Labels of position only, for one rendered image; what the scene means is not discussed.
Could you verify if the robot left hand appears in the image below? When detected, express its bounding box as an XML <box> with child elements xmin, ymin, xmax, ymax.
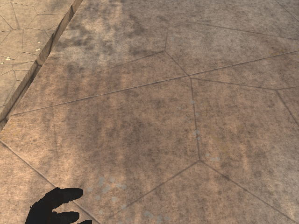
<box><xmin>25</xmin><ymin>187</ymin><xmax>93</xmax><ymax>224</ymax></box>

